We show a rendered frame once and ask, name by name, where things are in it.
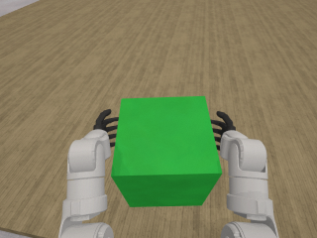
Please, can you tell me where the robot left hand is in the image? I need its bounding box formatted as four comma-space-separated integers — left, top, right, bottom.
93, 109, 119, 148

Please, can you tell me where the carton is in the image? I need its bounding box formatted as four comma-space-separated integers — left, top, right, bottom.
111, 96, 222, 207

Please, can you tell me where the right robot upper arm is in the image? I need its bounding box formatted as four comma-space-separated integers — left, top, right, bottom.
220, 221, 277, 238

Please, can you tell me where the left robot upper arm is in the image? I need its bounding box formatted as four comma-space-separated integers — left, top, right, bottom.
60, 222, 114, 238

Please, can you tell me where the robot left forearm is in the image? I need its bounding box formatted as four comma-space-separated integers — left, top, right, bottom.
58, 129, 112, 238

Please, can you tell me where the robot right forearm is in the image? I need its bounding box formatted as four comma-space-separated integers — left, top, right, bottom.
220, 130, 279, 238

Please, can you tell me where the robot right hand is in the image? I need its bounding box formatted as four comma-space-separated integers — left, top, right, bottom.
210, 111, 236, 151

